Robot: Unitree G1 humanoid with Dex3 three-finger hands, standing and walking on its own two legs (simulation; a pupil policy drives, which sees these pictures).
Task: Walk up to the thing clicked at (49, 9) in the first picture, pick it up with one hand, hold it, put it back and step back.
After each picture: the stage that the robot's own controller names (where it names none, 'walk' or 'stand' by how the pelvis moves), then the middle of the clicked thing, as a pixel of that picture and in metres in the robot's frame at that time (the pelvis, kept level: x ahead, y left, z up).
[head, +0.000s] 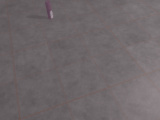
stand; (49, 10) +1.94 +0.50 -0.65
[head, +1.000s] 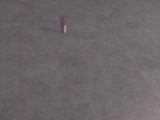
walk; (63, 24) +1.83 +0.23 -0.63
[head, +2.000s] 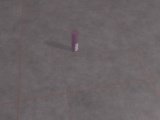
walk; (74, 41) +1.22 +0.08 -0.64
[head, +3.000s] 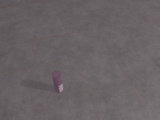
walk; (57, 82) +0.74 +0.20 -0.64
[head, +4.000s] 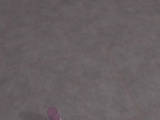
walk; (55, 118) +0.48 +0.28 -0.63
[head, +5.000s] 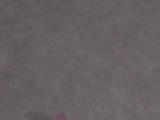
stand; out of the picture +0.38 +0.21 -0.64
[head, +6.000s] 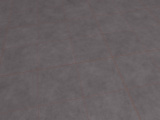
stand; out of the picture +0.34 +0.22 -0.66
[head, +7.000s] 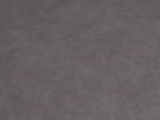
stand; out of the picture +0.31 +0.23 -0.65
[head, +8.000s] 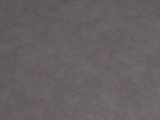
stand; out of the picture +0.35 +0.23 -0.66
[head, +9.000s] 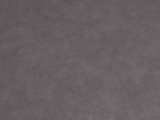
stand; out of the picture +0.34 +0.23 -0.66
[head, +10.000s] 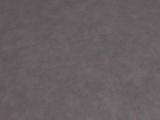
stand; out of the picture +0.34 +0.23 -0.66
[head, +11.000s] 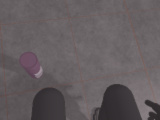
go down; (33, 67) +0.42 +0.21 -0.34
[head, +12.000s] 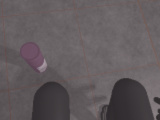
go down; (36, 60) +0.43 +0.22 -0.27
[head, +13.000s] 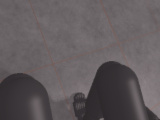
close in; out of the picture +0.43 +0.26 -0.17
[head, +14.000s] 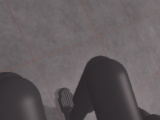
close; out of the picture +0.43 +0.27 -0.16
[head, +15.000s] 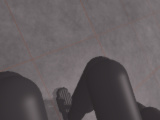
lift; out of the picture +0.41 +0.27 -0.16
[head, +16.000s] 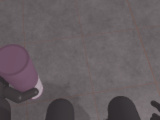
lift; (25, 78) +0.32 +0.19 +0.02
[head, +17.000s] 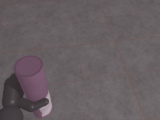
hold; (37, 91) +0.30 +0.17 +0.03
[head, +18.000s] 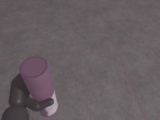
hold; (42, 91) +0.30 +0.15 +0.03
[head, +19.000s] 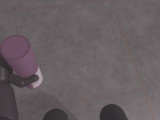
crouch; (26, 67) +0.38 +0.19 -0.02
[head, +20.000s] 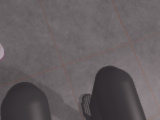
lower; out of the picture +0.47 +0.24 -0.09
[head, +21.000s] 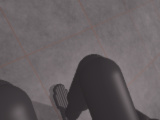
lower; out of the picture +0.45 +0.27 -0.17
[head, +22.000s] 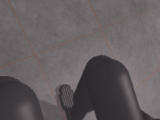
lower; out of the picture +0.44 +0.28 -0.16
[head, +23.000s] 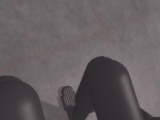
lower; out of the picture +0.42 +0.27 -0.17
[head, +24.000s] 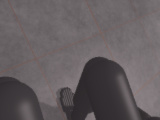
lower; out of the picture +0.43 +0.25 -0.16
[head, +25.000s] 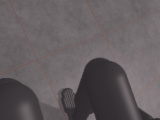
open; out of the picture +0.44 +0.25 -0.17
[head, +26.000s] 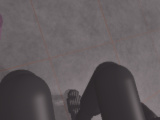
stand; out of the picture +0.44 +0.24 -0.19
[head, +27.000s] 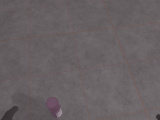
stand; (54, 108) +0.39 +0.18 -0.53
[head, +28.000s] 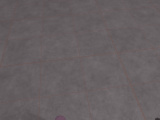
stand; out of the picture +0.39 +0.17 -0.59
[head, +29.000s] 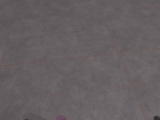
stand; out of the picture +0.39 +0.16 -0.60
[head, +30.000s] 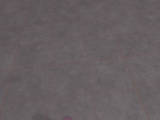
stand; out of the picture +0.41 +0.16 -0.65
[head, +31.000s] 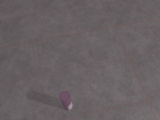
walk; (66, 101) +0.45 +0.15 -0.63
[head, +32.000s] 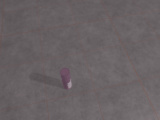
walk; (66, 79) +0.65 +0.16 -0.63
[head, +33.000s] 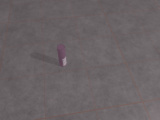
stand; (61, 56) +0.97 +0.19 -0.64
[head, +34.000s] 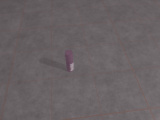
stand; (69, 61) +0.99 +0.17 -0.64
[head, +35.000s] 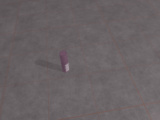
stand; (64, 62) +1.01 +0.20 -0.66
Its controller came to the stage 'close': yes
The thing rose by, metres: 0.69
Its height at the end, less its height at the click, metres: +0.00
